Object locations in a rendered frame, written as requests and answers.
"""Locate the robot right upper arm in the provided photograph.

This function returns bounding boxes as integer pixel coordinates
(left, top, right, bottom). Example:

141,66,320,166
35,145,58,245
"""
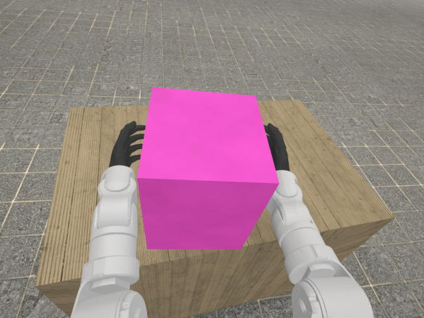
291,276,373,318

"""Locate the pedestal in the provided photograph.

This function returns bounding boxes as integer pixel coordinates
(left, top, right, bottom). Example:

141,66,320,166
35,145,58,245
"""
35,100,395,318

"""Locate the right robot hand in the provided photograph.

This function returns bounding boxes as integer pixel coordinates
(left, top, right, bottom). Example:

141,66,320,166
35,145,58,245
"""
264,123,290,172

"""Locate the robot left forearm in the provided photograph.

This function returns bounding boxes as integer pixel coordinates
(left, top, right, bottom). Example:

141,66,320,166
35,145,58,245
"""
70,166,139,318

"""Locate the carton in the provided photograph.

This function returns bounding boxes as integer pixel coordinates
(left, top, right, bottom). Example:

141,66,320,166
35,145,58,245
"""
137,87,279,249

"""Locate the robot left upper arm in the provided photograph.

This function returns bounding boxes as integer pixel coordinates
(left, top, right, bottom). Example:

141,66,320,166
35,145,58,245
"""
72,290,148,318

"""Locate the left robot hand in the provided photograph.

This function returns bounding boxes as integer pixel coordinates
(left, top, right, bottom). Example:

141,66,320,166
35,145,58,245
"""
109,121,146,167

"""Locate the robot right forearm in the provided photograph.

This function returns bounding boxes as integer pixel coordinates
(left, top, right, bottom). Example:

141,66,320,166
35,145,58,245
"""
266,170,374,318

